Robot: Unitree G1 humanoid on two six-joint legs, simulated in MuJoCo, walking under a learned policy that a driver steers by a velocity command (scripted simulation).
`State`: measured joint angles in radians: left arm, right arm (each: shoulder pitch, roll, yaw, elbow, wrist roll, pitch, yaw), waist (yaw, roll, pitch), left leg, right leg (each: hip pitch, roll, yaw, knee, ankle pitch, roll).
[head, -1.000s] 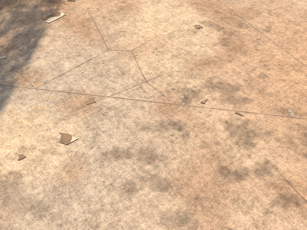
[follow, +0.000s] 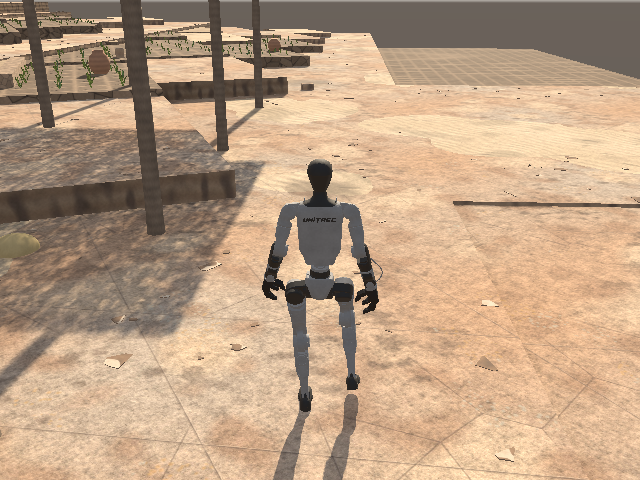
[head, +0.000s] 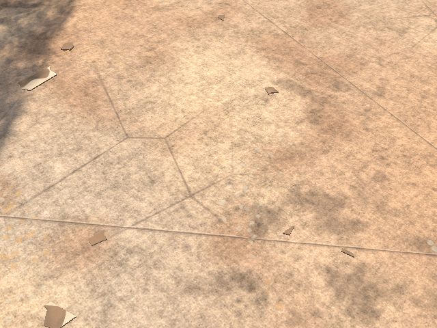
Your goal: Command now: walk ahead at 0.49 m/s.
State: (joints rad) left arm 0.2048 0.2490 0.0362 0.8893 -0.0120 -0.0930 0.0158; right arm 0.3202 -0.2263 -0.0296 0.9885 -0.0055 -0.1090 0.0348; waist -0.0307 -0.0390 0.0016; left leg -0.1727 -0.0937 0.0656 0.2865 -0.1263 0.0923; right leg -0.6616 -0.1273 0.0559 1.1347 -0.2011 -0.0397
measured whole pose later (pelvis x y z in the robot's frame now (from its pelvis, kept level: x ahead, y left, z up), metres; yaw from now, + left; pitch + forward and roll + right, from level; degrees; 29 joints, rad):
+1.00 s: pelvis +0.55 -0.01 -0.01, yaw +1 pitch +1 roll +0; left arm 0.29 0.26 0.05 0.96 -0.02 -0.10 0.00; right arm 0.18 -0.24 -0.05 0.91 0.00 -0.10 0.03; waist 0.00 -0.03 0.02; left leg -0.34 -0.03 0.06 0.46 -0.15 0.07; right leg -0.44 -0.06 0.03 1.19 -0.35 -0.05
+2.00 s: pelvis +1.06 -0.08 -0.02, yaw -26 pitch +3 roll +0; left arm 0.26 0.30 0.08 0.74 -0.02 0.01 0.04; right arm 0.04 -0.24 -0.04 0.74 -0.02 -0.06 -0.01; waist 0.04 -0.03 0.03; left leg -0.46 -0.02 0.00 0.50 -0.09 0.03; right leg -0.42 0.11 0.13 1.14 -0.57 0.03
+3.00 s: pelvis +1.09 -0.07 +0.00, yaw -7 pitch +3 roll -2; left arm 0.12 0.29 0.09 0.72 0.00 0.00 0.04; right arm 0.18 -0.30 -0.07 0.65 0.01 0.03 -0.03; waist -0.02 -0.01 0.02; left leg -0.31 -0.10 -0.15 0.47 -0.19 0.07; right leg -0.47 0.02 0.11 0.81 -0.34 0.09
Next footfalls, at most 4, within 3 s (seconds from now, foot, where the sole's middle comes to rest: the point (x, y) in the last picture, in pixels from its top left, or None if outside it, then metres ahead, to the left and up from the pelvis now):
0.30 right None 0.34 -0.17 -0.78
0.86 left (197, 288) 0.65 0.08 -0.78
1.44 right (261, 208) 0.96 -0.16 -0.78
1.90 left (227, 154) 1.23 -0.05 -0.78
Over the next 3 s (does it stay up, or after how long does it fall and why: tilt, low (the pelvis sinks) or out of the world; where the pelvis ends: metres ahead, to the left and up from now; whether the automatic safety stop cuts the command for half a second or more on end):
stays up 1.09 -0.07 0.00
